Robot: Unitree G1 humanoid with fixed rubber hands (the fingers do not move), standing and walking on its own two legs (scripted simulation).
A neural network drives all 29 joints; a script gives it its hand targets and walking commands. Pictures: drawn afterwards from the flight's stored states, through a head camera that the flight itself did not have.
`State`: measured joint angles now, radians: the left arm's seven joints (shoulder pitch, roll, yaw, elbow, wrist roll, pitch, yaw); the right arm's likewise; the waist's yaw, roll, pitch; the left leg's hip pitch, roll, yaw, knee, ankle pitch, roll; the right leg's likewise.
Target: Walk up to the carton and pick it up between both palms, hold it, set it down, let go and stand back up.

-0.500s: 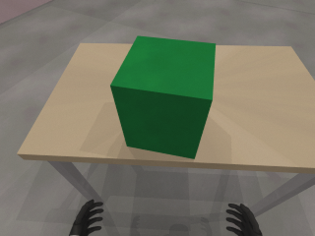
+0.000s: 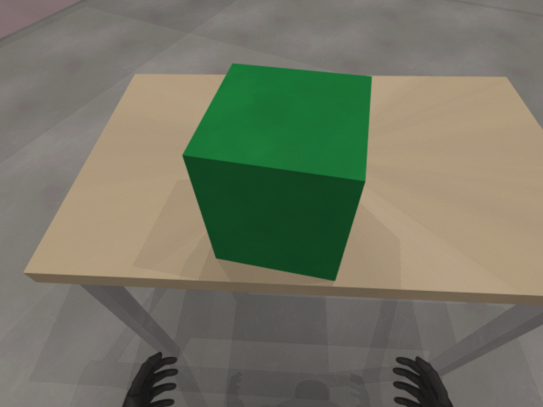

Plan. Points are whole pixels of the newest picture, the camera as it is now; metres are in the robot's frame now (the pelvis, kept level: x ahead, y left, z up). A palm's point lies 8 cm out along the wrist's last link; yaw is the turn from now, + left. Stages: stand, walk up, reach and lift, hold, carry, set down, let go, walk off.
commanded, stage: set down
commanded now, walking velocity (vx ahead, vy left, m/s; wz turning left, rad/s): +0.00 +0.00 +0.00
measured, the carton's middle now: (285, 176) +0.44 +0.04 +0.09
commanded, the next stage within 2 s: let go in 0.04 s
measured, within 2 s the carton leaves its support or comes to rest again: neither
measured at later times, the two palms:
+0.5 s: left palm out of the picture +0.13 +0.23 -0.08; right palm out of the picture +0.15 -0.19 -0.10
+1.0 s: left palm out of the picture +0.09 +0.30 -0.09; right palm out of the picture +0.13 -0.25 -0.10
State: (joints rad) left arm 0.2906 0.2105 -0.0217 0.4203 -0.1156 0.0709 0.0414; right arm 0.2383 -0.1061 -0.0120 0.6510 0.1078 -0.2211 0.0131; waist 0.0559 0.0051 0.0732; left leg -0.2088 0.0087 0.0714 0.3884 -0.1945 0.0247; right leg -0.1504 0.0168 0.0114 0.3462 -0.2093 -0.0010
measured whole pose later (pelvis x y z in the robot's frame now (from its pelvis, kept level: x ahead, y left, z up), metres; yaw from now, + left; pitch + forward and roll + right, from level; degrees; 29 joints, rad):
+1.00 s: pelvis +0.01 +0.00 +0.00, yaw +0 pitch +0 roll -1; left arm 0.29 0.36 0.00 0.79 -0.06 -0.03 0.00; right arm 0.23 -0.27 -0.01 0.86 0.08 -0.07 0.02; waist 0.06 0.01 -0.10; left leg -0.21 0.01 0.07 0.44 -0.24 0.03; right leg -0.15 0.02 0.01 0.40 -0.26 0.00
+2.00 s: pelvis +0.00 +0.00 +0.00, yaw +0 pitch +0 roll -1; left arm 0.29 0.34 0.00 0.90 -0.06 -0.04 0.00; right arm 0.23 -0.27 -0.01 0.95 0.08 -0.05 0.02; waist 0.06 0.01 -0.10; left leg -0.21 0.01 0.07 0.44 -0.23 0.03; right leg -0.15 0.02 0.01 0.40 -0.24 0.00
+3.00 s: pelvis -0.02 +0.00 +0.00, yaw +0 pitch -2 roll -1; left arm 0.29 0.34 0.00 0.96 -0.06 -0.03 0.00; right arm 0.23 -0.27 -0.01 0.99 0.08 -0.04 0.01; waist 0.06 0.02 -0.04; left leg -0.21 0.01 0.07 0.44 -0.20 0.03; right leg -0.15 0.02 0.01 0.40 -0.22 0.00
